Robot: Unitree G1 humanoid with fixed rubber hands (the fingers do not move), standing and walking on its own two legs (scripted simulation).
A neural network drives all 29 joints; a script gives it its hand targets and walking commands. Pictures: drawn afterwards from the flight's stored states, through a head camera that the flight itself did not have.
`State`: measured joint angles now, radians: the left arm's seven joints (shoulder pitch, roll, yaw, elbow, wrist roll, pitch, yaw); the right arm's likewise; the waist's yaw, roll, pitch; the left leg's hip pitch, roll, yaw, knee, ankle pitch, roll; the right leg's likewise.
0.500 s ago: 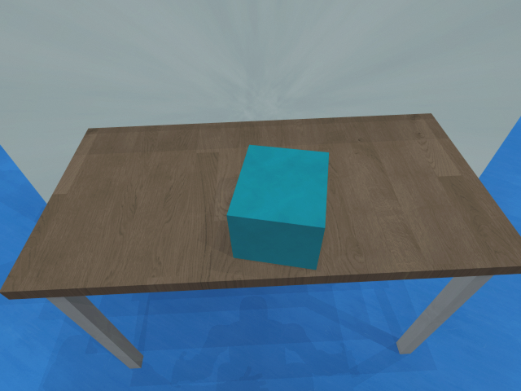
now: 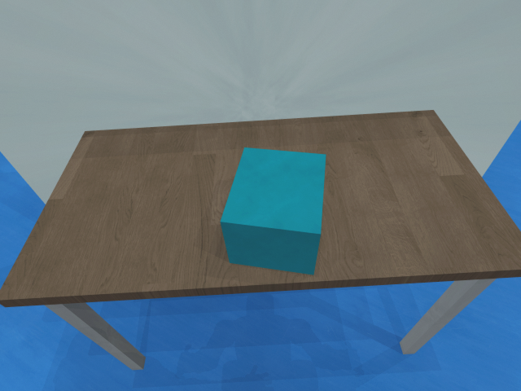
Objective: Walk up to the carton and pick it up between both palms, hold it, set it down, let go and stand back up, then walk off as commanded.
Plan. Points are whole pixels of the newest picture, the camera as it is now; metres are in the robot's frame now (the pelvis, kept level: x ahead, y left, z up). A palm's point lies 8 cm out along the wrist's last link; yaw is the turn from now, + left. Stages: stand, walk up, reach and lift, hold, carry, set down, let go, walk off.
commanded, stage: stand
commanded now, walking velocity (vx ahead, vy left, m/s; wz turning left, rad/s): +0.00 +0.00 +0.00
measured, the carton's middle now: (277, 208) +0.47 +0.00 -0.03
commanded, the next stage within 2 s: walk off in 1.04 s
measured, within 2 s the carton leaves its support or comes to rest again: neither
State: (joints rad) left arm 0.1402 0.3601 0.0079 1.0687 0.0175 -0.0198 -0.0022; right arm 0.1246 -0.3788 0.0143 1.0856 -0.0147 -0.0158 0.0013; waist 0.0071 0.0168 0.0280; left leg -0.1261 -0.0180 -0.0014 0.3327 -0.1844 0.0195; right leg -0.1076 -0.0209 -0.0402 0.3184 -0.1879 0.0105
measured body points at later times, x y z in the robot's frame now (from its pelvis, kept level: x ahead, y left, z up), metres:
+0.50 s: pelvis +0.00 +0.00 +0.00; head +0.00 +0.00 +0.45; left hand +0.08 +0.31 -0.12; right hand +0.09 -0.31 -0.12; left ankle +0.00 +0.11 -0.75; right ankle -0.01 -0.12 -0.75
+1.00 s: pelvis +0.00 +0.00 +0.00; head +0.00 +0.00 +0.45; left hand +0.06 +0.31 -0.13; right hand +0.07 -0.31 -0.13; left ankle +0.00 +0.11 -0.75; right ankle -0.01 -0.13 -0.75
